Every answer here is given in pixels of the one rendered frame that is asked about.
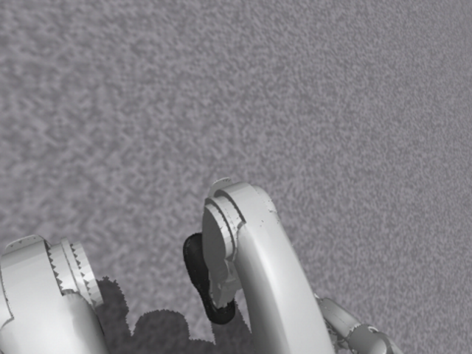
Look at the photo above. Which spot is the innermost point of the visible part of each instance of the right robot arm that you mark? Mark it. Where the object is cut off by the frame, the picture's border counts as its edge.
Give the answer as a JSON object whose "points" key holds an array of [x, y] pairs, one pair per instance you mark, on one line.
{"points": [[366, 339]]}

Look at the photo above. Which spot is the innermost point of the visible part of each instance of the right robot hand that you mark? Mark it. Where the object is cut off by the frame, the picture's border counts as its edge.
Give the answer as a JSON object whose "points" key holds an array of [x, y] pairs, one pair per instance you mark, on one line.
{"points": [[339, 320]]}

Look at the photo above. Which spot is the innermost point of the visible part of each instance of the right robot foot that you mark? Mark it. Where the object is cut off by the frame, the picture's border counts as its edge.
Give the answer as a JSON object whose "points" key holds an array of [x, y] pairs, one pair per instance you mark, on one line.
{"points": [[199, 275]]}

